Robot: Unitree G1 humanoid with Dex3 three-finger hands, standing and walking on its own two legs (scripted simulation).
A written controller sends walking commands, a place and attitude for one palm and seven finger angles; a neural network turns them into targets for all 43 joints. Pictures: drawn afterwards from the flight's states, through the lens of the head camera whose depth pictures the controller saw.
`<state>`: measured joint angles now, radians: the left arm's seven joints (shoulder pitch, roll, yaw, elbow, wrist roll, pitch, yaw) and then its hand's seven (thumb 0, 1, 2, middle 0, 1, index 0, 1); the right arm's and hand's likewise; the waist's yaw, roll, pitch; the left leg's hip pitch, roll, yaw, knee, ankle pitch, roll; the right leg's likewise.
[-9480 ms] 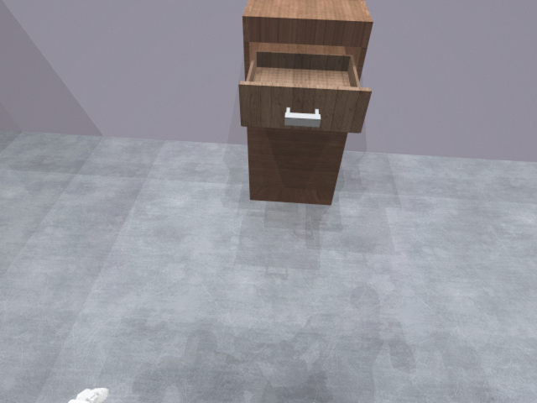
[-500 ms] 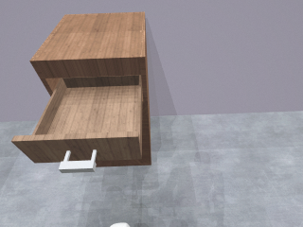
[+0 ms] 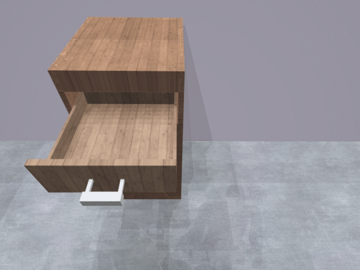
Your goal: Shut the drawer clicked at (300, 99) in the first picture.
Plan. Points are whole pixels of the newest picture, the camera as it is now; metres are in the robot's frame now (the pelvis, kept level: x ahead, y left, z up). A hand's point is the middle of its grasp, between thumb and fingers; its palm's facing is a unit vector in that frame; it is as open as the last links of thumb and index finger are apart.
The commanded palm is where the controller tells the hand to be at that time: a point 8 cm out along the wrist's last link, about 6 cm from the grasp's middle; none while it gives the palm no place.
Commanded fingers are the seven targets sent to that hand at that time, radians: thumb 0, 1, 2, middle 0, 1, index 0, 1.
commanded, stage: come to a stop and stand still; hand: left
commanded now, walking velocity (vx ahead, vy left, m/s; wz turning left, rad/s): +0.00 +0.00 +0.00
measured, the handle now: (104, 190) +0.31 +0.23 -0.05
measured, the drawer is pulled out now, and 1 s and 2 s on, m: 0.30 0.30 0.26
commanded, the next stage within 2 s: look again from close up in 0.90 s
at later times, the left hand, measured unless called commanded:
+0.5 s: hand out of the picture +0.06 +0.20 -0.17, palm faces +0.04 -0.97 -0.23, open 7.3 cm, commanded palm none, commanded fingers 0.00 0.90 0.90 -0.20 -0.30 -0.20 -0.30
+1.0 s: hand out of the picture +0.02 +0.17 -0.18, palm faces +0.05 -0.99 -0.14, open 7.4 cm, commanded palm none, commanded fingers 0.00 0.90 0.90 -0.20 -0.30 -0.20 -0.30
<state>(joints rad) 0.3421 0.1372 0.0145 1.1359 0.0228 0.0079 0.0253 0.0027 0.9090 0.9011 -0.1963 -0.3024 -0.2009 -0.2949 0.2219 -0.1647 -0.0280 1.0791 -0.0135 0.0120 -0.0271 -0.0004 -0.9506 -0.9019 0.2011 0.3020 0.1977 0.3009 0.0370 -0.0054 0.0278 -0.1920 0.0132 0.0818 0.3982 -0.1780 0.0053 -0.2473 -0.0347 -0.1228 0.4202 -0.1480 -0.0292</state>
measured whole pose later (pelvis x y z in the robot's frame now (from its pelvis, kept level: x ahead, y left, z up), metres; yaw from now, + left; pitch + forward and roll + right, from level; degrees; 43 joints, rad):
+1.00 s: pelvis +0.04 +0.02 +0.00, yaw +0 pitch -2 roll +0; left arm 0.36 0.10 -0.01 1.11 0.01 -0.01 0.04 0.00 0.91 0.90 -0.20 -0.30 -0.20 -0.30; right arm 0.29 -0.15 0.02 1.13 -0.01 -0.02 -0.02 0.00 -0.92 -0.90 0.20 0.30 0.20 0.30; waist 0.02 -0.01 0.03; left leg -0.12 -0.01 0.08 0.42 -0.26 0.03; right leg -0.18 -0.05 -0.11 0.44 -0.22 0.00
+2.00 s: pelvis +0.01 +0.00 -0.07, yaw +3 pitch +9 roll +0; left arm 0.60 0.11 -0.03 -0.03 -0.11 -0.59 -0.05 0.02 0.91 0.90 -0.47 -0.60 -0.43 -0.57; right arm 0.15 -0.28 -0.06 0.55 -0.02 -0.34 0.00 0.01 -0.91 -0.90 0.20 0.30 0.19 0.30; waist 0.05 -0.05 -0.12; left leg -0.71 0.01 0.02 1.02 -0.47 0.00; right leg -0.73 -0.04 -0.12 1.01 -0.43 -0.05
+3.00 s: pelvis +0.03 +0.02 -0.06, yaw +3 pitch +8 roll -2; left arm 0.90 0.16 -0.01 -0.53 -0.17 -0.30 -0.09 0.02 0.90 0.90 -1.38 -1.58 -1.38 -1.57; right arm 0.23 -0.18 0.03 0.43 0.04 -0.19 -0.02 0.01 -0.90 -0.90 0.20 0.30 0.20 0.30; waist 0.04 0.05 -0.14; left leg -0.63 0.02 0.01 1.01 -0.52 0.02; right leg -0.64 -0.03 -0.12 0.96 -0.46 -0.02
